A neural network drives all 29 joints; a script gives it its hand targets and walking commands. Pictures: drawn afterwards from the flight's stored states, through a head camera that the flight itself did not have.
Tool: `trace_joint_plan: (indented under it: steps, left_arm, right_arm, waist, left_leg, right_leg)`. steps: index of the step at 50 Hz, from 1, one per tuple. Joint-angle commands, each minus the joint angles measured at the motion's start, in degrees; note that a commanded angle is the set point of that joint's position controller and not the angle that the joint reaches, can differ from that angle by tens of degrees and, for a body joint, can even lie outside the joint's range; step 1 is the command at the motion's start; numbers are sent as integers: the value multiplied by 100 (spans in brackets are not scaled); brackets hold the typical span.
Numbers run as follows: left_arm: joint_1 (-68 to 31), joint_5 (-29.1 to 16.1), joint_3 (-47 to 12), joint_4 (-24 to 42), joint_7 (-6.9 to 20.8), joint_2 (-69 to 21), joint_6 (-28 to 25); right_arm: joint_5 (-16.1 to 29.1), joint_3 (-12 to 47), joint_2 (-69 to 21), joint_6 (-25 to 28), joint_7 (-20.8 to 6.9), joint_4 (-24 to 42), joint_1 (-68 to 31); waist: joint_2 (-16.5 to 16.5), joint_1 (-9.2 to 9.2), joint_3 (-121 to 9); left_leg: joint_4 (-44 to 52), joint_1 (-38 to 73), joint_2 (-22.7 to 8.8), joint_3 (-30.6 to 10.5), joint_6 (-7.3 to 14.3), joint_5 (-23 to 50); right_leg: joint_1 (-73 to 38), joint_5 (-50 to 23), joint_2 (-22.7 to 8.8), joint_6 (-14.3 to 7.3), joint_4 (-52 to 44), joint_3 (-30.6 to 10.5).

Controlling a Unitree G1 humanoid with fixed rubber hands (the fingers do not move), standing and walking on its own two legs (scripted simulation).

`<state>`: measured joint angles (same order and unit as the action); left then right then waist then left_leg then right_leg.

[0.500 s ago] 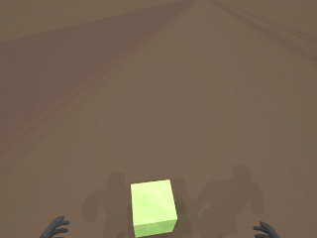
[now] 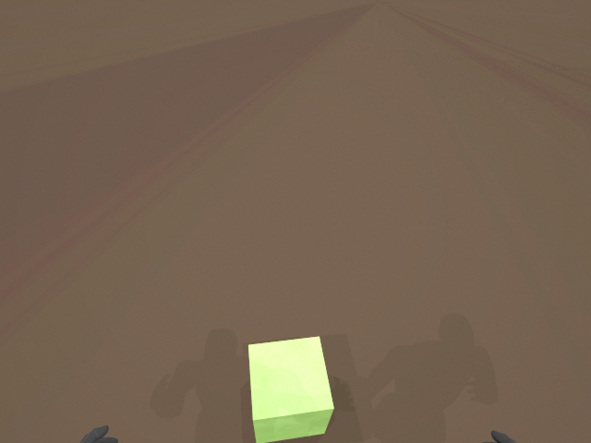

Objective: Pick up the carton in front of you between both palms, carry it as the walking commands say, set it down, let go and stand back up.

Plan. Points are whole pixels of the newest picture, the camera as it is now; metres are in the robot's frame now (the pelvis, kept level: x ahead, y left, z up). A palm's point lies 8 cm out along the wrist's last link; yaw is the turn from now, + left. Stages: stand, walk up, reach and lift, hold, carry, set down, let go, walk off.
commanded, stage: stand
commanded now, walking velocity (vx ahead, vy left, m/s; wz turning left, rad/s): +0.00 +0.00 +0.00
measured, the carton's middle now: (287, 390) +0.42 +0.01 -0.65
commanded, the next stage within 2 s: none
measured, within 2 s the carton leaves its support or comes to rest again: neither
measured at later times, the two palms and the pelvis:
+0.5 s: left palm out of the picture +0.07 +0.30 -0.11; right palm out of the picture +0.08 -0.31 -0.09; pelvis -0.02 +0.00 +0.00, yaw +0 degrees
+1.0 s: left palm out of the picture +0.07 +0.31 -0.10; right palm out of the picture +0.08 -0.31 -0.09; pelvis -0.02 +0.00 +0.00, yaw +0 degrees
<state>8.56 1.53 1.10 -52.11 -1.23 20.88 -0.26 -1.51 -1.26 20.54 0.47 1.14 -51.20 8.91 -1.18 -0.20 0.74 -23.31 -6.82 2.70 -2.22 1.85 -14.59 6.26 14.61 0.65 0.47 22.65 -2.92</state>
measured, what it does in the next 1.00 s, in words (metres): stands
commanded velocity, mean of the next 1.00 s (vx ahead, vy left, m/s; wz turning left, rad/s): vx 0.00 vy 0.00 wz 0.00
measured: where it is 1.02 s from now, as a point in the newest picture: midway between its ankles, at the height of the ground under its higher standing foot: outside the picture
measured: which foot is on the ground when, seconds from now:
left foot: down 0.00-1.00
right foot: down 0.00-1.00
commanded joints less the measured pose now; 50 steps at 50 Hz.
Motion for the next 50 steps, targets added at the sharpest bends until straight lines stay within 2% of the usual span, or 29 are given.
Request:
trace_joint_plan:
  steps: [1, 18, 50]
  left_arm:
    - [-216, -4, 174, 214, -13, 874, -75]
    - [-230, -24, 133, -193, 18, 975, -96]
    - [-305, -65, 85, -484, 40, 1108, -100]
  right_arm:
    - [5, -194, 962, 74, 17, 218, -224]
    - [35, -123, 1071, 91, -1, -216, -331]
    - [69, -53, 1185, 103, -12, -581, -422]
  waist:
    - [117, -1, -130]
    - [116, -7, -60]
    - [126, 5, -93]
  left_leg:
    - [401, -91, -753, -622, -39, 1316]
    - [593, -59, -795, -667, -13, 1042]
    - [713, -2, -851, -694, -7, 1155]
  right_leg:
    - [-15, -1143, -582, -135, -290, -484]
    - [2, -947, -616, -149, -507, -536]
    - [-70, -1039, -679, -177, -630, -529]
